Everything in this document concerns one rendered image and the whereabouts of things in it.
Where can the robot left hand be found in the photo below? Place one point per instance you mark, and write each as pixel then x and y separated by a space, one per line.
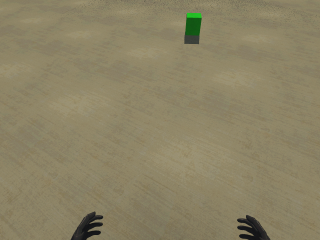
pixel 82 233

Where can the robot right hand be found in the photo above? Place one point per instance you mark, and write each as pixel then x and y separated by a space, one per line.
pixel 256 229

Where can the carton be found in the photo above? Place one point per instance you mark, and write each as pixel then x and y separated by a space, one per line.
pixel 193 24

